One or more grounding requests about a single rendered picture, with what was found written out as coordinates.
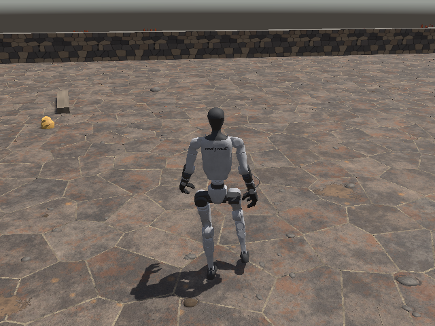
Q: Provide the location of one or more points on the robot right upper arm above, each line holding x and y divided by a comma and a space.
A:
241, 155

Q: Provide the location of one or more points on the robot left shin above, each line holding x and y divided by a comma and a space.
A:
208, 245

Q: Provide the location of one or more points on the robot left hand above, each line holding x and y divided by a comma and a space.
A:
183, 190

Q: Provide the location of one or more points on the robot right hand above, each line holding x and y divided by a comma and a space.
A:
253, 197

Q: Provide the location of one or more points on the robot torso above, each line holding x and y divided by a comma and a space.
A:
217, 162

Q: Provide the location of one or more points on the robot left forearm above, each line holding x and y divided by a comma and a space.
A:
185, 177

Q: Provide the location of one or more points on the robot right forearm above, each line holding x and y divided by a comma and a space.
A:
249, 182

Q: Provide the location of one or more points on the robot left upper arm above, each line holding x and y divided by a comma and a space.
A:
192, 153

